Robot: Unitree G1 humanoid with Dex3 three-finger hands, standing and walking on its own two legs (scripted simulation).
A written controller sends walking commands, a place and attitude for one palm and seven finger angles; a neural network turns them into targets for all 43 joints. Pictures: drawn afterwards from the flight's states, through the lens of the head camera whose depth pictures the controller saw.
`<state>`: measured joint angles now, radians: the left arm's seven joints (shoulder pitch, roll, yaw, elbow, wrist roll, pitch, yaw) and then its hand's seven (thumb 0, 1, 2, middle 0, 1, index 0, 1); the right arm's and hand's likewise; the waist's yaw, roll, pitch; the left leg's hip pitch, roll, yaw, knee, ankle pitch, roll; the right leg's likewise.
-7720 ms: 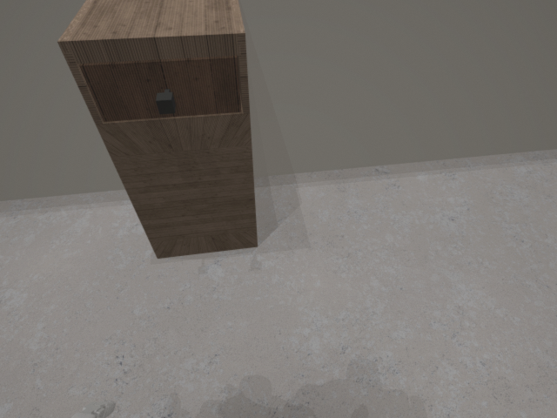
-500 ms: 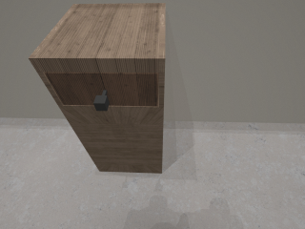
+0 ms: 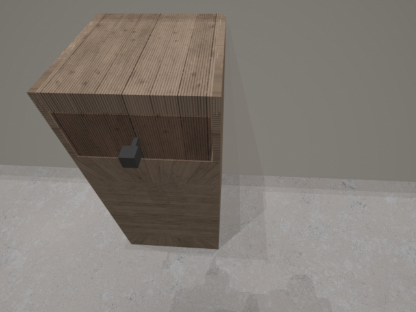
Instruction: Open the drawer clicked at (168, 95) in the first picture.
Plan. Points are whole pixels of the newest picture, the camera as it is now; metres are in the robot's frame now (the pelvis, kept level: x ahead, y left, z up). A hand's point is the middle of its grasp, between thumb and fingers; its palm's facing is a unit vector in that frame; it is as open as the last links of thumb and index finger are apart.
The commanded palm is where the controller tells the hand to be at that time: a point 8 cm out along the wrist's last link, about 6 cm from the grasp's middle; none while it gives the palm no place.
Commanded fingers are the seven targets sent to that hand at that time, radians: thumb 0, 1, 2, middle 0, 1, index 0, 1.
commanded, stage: look again from close up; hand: left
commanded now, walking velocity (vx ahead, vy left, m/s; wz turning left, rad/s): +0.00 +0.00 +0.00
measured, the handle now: (132, 150) +0.47 +0.22 +0.00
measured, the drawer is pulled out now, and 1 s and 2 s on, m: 0.00 0.00 0.00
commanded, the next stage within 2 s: shuffle to correct the standing spot in 0.02 s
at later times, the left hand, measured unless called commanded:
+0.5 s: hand out of the picture -0.02 +0.21 -0.17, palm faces +0.05 -0.97 -0.25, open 7.3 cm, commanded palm none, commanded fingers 0.00 0.90 0.90 -0.20 -0.30 -0.20 -0.30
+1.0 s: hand out of the picture +0.01 +0.18 -0.17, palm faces -0.03 -0.97 -0.25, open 7.3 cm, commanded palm none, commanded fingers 0.00 0.90 0.90 -0.20 -0.30 -0.20 -0.30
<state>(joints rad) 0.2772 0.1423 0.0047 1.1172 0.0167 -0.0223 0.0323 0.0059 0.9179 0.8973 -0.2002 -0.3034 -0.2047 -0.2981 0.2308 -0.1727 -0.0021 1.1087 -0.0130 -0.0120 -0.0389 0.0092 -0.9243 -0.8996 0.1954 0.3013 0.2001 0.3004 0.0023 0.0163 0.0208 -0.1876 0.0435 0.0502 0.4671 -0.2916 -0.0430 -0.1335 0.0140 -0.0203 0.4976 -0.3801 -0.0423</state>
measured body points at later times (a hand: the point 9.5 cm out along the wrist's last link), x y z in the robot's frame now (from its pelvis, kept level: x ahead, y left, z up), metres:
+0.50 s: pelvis -0.03 +0.02 +0.00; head +0.02 +0.01 +0.44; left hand -0.02 +0.26 -0.15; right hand +0.04 -0.22 -0.16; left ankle -0.03 +0.14 -0.71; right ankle -0.07 -0.09 -0.74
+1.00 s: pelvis -0.02 -0.01 -0.01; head +0.00 -0.04 +0.44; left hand +0.01 +0.23 -0.15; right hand -0.05 -0.23 -0.18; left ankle -0.02 +0.13 -0.73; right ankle -0.03 -0.09 -0.74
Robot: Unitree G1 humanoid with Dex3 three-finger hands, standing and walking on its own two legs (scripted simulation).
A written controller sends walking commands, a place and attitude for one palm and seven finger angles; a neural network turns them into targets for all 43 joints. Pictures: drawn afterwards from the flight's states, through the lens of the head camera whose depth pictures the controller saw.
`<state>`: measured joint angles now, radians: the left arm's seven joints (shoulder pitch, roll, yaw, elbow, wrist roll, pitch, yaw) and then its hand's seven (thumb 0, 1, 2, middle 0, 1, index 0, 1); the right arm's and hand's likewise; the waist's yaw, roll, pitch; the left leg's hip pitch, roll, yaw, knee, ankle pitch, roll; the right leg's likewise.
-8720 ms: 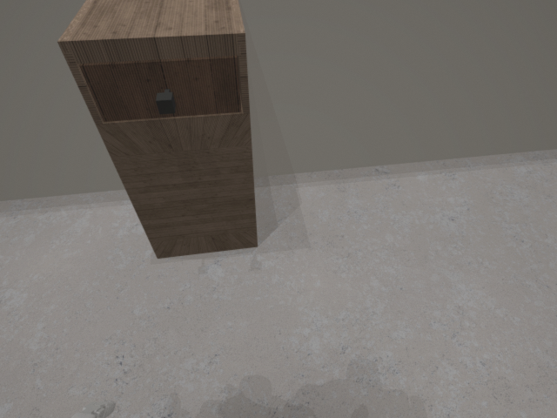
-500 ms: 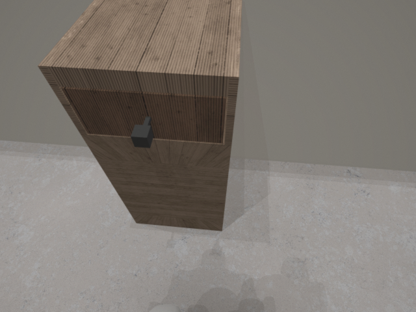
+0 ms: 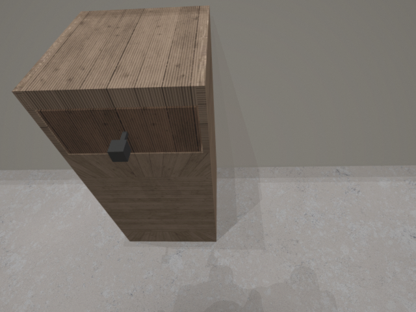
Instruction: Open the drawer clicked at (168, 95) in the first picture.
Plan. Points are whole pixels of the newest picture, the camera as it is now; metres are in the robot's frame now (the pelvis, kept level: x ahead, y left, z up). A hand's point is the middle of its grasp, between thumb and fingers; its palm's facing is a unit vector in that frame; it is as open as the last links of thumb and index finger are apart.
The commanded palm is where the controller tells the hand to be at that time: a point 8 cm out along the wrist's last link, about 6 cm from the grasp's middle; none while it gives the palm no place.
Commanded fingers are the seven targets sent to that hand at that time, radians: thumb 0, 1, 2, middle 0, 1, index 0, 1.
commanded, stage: come to a stop and stand still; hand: left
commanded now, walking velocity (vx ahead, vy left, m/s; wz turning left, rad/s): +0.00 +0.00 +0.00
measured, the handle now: (121, 144) +0.50 +0.23 +0.01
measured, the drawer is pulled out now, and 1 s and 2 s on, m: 0.00 0.00 0.00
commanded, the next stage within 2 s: look again from close up in 0.32 s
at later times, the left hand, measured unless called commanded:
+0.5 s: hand out of the picture +0.01 +0.17 -0.16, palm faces +0.06 -0.98 -0.21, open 7.3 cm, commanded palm none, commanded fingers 0.00 0.90 0.90 -0.20 -0.30 -0.20 -0.30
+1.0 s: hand out of the picture -0.05 +0.18 -0.16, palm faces +0.03 -0.99 -0.13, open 7.4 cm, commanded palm none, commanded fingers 0.00 0.90 0.90 -0.20 -0.30 -0.20 -0.30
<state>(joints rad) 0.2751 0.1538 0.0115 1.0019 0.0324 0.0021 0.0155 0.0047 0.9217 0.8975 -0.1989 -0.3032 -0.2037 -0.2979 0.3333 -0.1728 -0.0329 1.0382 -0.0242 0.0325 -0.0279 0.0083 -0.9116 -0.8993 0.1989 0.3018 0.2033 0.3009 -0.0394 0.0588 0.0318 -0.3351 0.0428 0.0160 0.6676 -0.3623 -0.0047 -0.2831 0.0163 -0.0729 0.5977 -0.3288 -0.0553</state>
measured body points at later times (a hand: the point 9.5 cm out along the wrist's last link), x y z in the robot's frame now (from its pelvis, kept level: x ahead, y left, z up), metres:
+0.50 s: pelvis +0.01 -0.01 +0.01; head +0.00 -0.01 +0.46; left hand +0.01 +0.22 -0.14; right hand +0.07 -0.23 -0.14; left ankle +0.01 +0.09 -0.73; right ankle -0.01 -0.08 -0.73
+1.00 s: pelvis -0.01 +0.04 +0.01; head -0.02 +0.05 +0.46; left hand -0.05 +0.23 -0.15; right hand -0.05 -0.17 -0.15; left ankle +0.01 +0.09 -0.73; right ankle -0.01 -0.08 -0.73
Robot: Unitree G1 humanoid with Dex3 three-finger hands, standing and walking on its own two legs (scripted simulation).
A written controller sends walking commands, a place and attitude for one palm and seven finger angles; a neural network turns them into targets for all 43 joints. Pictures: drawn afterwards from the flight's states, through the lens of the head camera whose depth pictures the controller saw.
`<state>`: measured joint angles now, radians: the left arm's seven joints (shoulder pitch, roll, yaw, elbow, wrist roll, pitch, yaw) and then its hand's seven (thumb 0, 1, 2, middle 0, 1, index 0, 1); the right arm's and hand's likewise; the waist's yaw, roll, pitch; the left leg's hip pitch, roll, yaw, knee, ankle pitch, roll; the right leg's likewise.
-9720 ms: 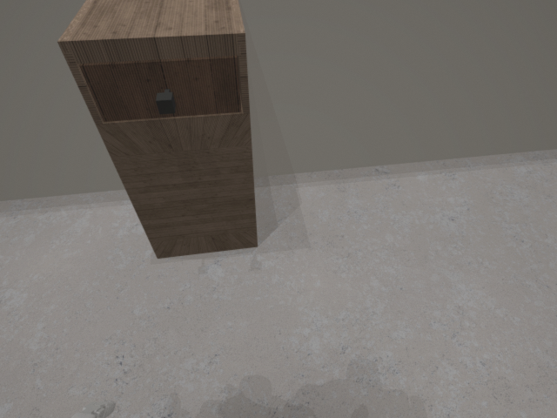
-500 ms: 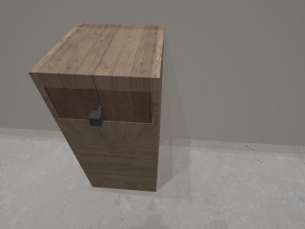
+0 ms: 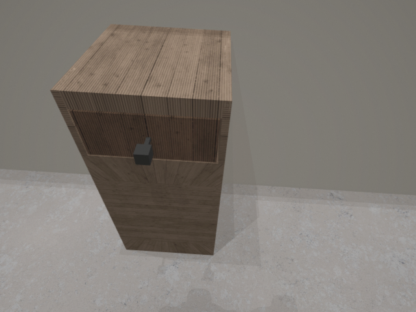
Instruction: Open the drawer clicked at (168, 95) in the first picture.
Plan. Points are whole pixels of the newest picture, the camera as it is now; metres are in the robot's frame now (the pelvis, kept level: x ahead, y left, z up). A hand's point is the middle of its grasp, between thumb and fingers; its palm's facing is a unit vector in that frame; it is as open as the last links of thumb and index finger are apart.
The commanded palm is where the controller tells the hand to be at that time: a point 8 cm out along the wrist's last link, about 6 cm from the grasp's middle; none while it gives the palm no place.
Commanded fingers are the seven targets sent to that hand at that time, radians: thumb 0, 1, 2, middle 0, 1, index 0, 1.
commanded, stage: raise the hand with hooked fingers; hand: left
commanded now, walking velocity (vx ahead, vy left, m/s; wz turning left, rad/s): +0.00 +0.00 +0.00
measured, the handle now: (145, 149) +0.51 +0.20 +0.00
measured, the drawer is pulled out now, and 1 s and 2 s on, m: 0.00 0.00 0.00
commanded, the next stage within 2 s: move the hooked fingers above the handle in 1.92 s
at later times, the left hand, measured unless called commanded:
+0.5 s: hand (132, 294) +0.18 +0.16 -0.07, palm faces -0.03 -0.42 -0.91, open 8.9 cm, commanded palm +0.15 +0.20 +0.00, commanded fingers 0.00 0.32 0.65 -0.24 -0.68 -0.24 -0.68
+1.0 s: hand (96, 231) +0.26 +0.23 +0.02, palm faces +0.03 -0.07 -1.00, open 11.9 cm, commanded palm +0.24 +0.23 +0.09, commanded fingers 0.00 -0.27 0.40 -0.28 -1.05 -0.28 -1.05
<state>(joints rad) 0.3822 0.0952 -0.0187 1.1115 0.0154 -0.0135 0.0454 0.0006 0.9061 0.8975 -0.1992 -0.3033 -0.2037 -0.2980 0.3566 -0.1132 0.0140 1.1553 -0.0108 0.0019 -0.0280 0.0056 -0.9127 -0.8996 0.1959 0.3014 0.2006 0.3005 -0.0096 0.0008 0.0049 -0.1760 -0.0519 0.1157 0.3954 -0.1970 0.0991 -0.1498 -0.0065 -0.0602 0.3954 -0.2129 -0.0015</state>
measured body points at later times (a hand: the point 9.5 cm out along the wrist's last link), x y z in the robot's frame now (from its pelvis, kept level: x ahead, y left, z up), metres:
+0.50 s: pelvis -0.02 +0.02 -0.04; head -0.02 +0.02 +0.41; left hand +0.17 +0.18 -0.02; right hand +0.22 -0.20 -0.07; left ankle +0.02 +0.05 -0.74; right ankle +0.03 -0.09 -0.74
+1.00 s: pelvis +0.04 +0.01 -0.02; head +0.07 -0.02 +0.42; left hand +0.25 +0.24 +0.07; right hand +0.23 -0.18 -0.14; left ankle +0.02 +0.05 -0.74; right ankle +0.03 -0.09 -0.74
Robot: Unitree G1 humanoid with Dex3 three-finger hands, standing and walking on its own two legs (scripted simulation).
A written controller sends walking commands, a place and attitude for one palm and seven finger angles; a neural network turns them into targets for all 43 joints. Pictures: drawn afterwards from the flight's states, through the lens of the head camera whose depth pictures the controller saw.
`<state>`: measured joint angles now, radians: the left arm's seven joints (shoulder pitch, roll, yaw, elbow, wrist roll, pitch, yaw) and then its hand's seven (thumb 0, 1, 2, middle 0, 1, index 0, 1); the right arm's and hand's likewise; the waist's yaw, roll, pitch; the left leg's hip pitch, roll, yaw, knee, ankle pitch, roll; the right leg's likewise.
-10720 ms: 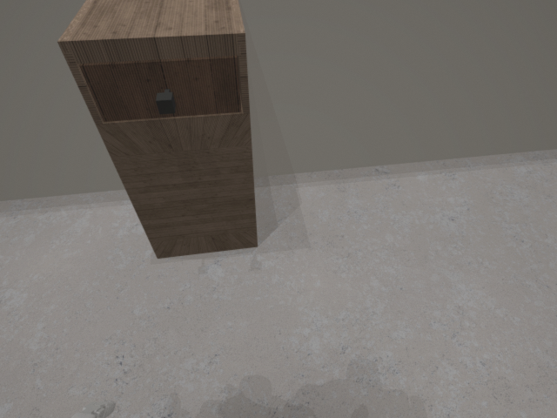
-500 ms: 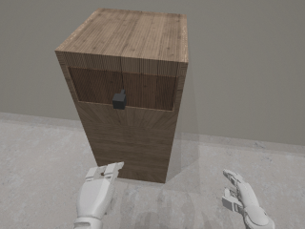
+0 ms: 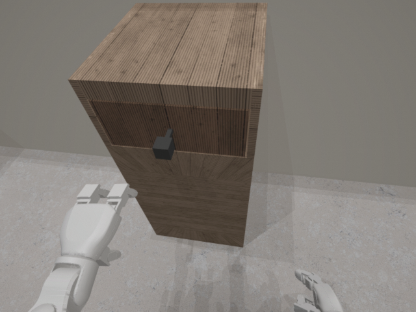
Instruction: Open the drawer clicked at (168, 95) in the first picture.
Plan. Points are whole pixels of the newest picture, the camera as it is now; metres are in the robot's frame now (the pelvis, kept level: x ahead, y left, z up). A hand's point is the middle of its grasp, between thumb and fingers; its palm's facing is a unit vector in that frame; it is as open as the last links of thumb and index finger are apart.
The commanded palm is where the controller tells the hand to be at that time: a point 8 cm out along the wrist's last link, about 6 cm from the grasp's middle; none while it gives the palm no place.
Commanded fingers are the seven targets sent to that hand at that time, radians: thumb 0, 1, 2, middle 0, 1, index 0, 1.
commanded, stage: raise the hand with hooked fingers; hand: left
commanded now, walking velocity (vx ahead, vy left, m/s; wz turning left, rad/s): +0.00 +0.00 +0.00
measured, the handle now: (166, 142) +0.48 +0.17 +0.02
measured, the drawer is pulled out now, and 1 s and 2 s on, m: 0.00 0.00 0.00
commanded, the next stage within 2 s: move the hooked fingers above the handle in 0.92 s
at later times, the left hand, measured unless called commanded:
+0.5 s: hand (105, 163) +0.32 +0.22 +0.14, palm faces +0.10 -0.04 -0.99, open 13.8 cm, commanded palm +0.28 +0.22 +0.19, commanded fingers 0.00 -0.50 0.30 -0.30 -1.20 -0.30 -1.20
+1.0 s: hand (98, 170) +0.30 +0.23 +0.14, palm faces +0.09 -0.07 -0.99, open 13.8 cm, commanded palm +0.27 +0.22 +0.19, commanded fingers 0.00 -0.50 0.30 -0.30 -1.20 -0.30 -1.20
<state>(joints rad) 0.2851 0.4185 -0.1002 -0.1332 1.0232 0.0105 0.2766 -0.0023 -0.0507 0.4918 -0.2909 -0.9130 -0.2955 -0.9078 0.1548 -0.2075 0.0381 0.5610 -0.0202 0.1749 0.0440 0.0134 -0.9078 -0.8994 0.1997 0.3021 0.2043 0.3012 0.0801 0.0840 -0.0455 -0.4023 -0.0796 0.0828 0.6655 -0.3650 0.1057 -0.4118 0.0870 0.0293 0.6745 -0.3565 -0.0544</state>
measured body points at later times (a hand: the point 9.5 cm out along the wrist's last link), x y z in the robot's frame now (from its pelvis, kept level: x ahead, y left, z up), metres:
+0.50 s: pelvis +0.01 -0.03 +0.02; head +0.03 -0.07 +0.47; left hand +0.30 +0.22 +0.20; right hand +0.24 -0.24 -0.08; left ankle -0.02 +0.04 -0.72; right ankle -0.01 -0.09 -0.72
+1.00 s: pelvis +0.00 -0.03 +0.02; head +0.02 -0.07 +0.46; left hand +0.29 +0.23 +0.19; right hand +0.19 -0.25 -0.11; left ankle -0.02 +0.04 -0.72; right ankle -0.01 -0.09 -0.72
